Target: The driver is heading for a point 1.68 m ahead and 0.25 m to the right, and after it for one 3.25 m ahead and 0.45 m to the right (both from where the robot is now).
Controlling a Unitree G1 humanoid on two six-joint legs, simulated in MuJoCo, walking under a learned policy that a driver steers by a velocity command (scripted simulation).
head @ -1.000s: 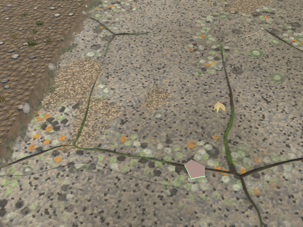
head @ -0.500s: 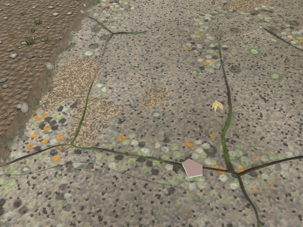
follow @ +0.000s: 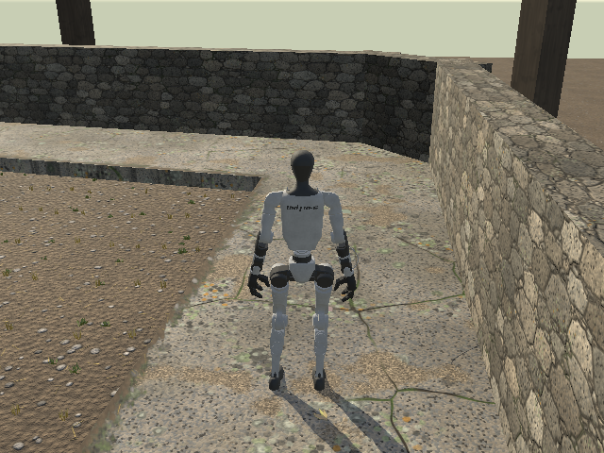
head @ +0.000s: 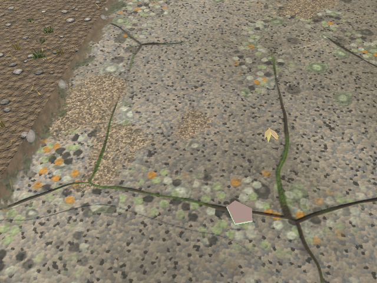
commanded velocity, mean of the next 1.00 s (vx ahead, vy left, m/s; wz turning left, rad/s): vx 0.41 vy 0.00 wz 0.00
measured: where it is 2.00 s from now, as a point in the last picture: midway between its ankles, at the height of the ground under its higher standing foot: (193, 169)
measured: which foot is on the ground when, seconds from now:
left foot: up 0.00-0.22, down 0.24-0.72, up 0.74-1.00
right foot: down 0.00-0.22, up 0.24-0.68, down 0.70-1.00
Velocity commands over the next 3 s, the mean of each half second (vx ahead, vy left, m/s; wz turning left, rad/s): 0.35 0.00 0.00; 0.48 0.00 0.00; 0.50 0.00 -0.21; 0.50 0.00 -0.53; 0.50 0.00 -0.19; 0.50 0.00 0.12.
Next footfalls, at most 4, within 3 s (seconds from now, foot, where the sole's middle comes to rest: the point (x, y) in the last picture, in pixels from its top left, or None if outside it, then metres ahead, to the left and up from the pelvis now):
0.24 left None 0.09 0.15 -0.77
0.70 right None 0.46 -0.07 -0.77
1.24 left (155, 218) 0.77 0.18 -0.77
1.82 right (223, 169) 1.02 -0.11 -0.77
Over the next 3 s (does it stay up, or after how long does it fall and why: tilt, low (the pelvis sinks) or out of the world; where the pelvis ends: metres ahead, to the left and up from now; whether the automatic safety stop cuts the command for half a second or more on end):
stays up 1.48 -0.28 0.00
